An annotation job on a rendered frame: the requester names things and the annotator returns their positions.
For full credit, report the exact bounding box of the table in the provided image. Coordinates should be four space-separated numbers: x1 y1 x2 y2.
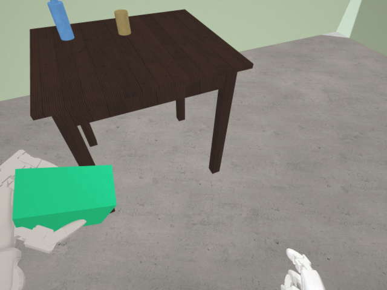
30 9 253 213

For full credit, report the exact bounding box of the sponge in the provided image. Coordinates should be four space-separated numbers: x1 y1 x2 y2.
13 165 117 231

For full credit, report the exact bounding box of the right robot hand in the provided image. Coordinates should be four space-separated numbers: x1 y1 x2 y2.
281 248 325 290

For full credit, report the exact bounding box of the left robot hand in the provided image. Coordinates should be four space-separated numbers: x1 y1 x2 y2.
0 150 86 254

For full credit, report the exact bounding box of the left robot forearm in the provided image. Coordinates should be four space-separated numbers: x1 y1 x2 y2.
0 248 25 290

